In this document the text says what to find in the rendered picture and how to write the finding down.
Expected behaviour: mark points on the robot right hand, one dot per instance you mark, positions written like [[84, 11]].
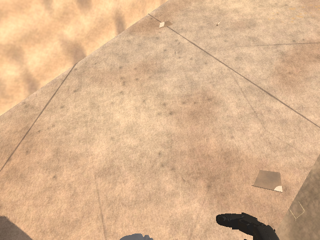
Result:
[[248, 225]]

